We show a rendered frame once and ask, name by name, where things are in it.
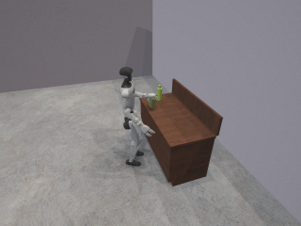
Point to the sponge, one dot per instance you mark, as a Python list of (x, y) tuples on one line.
[(152, 103)]

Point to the robot right thigh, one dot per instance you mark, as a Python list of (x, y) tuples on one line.
[(130, 125)]

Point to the left robot forearm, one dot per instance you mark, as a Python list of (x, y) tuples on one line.
[(141, 95)]

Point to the robot right hand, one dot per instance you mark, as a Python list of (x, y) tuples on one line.
[(145, 129)]

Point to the table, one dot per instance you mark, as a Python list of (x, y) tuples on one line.
[(185, 129)]

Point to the robot right upper arm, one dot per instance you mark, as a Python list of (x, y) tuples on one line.
[(125, 95)]

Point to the robot left hand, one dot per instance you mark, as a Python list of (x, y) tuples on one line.
[(152, 95)]

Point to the right robot forearm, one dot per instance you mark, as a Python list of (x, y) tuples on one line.
[(133, 118)]

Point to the robot left foot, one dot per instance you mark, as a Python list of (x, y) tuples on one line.
[(139, 153)]

